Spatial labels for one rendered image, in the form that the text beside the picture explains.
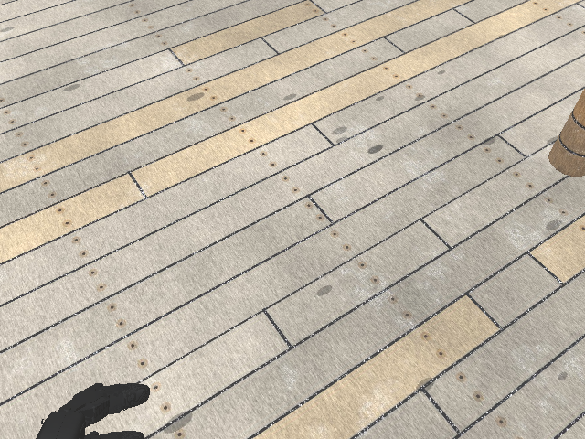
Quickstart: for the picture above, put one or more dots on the left robot hand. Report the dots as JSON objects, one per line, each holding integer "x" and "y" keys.
{"x": 90, "y": 406}

